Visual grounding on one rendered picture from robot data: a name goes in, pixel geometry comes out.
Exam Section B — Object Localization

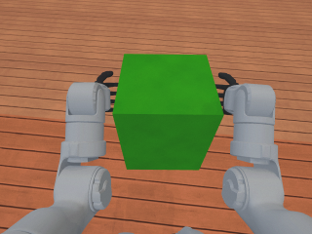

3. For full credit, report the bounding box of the left robot hand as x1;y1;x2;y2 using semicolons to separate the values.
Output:
95;70;119;112

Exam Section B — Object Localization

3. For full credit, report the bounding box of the right robot hand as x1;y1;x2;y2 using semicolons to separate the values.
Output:
215;72;239;115

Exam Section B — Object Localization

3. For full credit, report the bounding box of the robot right upper arm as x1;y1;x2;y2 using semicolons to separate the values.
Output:
221;166;312;234

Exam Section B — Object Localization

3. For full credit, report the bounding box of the robot left upper arm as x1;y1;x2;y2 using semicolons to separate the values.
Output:
1;165;112;234

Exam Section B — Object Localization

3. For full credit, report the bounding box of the carton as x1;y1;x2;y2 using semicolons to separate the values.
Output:
112;54;224;171

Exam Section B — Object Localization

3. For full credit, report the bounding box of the robot left forearm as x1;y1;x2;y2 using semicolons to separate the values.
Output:
53;82;111;200

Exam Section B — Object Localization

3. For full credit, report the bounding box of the robot right forearm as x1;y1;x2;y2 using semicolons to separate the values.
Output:
223;83;285;202

